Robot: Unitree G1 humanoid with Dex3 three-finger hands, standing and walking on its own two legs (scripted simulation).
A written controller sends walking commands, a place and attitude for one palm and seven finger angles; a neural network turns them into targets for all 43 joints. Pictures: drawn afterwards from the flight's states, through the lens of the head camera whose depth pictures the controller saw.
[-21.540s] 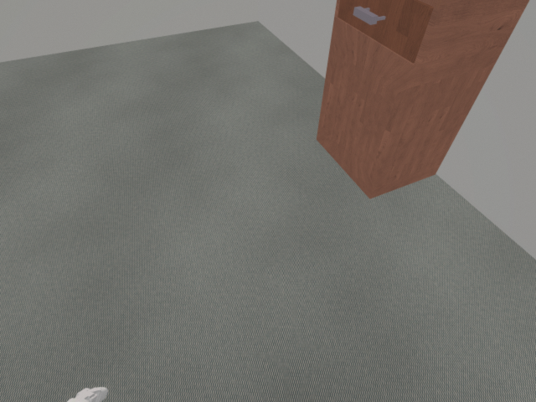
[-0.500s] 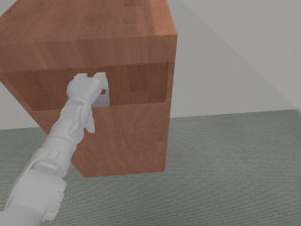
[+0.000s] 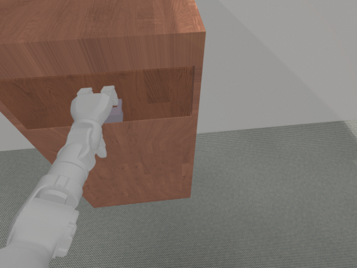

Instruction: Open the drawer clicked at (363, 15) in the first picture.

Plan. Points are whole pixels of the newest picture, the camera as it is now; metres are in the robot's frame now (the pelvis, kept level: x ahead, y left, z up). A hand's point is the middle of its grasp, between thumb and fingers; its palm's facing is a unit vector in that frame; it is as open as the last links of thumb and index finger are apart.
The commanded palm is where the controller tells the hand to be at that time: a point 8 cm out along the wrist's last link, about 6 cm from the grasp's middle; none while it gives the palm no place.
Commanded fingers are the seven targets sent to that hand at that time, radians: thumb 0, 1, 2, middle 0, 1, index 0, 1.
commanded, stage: lower the fingers behind the handle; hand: left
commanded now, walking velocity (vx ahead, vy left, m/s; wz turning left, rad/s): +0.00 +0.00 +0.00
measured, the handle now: (100, 109) +0.51 +0.20 +0.05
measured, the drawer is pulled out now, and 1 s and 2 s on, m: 0.00 0.00 0.02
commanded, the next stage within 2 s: close the thumb around the handle in 0.80 s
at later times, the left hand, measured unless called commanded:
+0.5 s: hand (103, 128) +0.46 +0.19 +0.03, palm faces -0.03 -0.02 -1.00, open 13.7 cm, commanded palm +0.44 +0.19 +0.09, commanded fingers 0.00 -0.50 0.30 -0.30 -1.20 -0.30 -1.20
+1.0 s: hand (102, 128) +0.46 +0.19 +0.03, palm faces -0.03 -0.03 -1.00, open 13.6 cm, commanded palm +0.43 +0.18 +0.09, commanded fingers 0.00 -0.16 0.44 -0.32 -1.24 -0.32 -1.24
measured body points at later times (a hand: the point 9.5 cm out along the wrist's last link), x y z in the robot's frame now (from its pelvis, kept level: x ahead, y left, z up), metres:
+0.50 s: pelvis -0.01 +0.01 -0.01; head +0.06 +0.01 +0.44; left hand +0.45 +0.19 +0.08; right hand +0.03 -0.25 -0.14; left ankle +0.00 +0.08 -0.72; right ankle -0.05 -0.08 -0.72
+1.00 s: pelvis +0.00 +0.01 -0.01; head +0.06 +0.01 +0.44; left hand +0.45 +0.19 +0.08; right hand +0.03 -0.25 -0.14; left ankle +0.00 +0.08 -0.72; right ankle -0.05 -0.08 -0.72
